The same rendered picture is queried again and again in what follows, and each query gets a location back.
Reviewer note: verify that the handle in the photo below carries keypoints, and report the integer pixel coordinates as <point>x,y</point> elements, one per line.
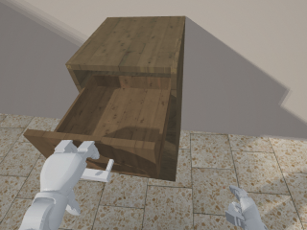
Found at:
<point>98,175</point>

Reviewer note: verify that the robot right hand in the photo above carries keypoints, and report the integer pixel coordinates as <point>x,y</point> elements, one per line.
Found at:
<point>237,213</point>

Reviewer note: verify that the left robot forearm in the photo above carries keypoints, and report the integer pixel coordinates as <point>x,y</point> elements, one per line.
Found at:
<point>46,211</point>

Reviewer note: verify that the cabinet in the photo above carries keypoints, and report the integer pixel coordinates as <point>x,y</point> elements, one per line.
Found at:
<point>145,46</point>

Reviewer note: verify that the right robot forearm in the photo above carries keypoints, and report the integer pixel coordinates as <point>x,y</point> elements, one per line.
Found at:
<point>254,224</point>

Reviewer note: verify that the drawer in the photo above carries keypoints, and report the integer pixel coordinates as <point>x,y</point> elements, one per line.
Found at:
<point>126,116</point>

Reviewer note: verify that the robot left hand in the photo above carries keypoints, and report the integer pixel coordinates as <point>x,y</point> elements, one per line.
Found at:
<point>64,168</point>

